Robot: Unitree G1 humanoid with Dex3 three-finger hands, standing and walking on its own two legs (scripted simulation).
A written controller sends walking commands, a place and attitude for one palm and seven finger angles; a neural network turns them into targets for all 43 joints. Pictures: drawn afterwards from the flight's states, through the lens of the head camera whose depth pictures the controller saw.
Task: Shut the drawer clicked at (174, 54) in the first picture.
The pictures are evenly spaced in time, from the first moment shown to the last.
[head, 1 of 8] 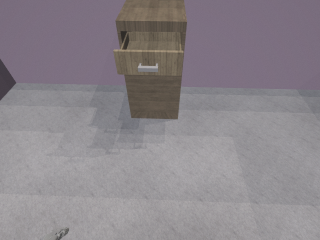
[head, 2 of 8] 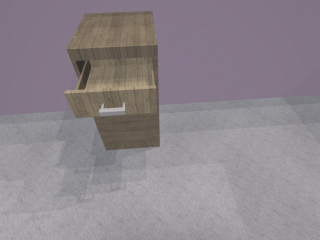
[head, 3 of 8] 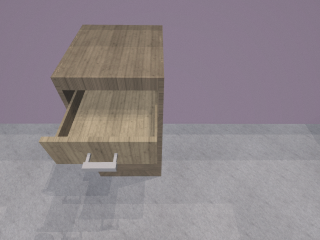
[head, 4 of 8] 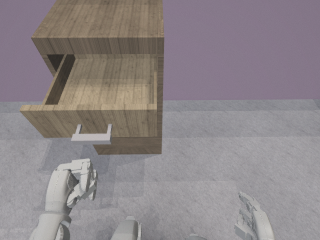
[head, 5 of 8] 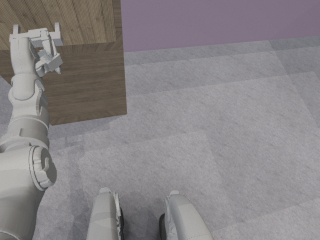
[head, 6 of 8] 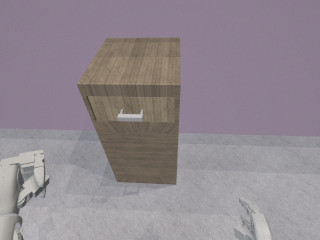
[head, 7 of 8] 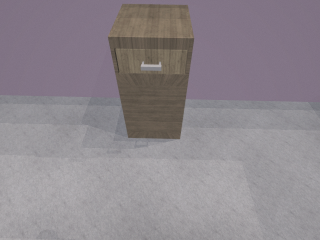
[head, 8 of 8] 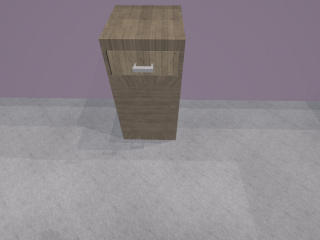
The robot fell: no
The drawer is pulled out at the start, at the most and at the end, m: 0.24 0.24 0.00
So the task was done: yes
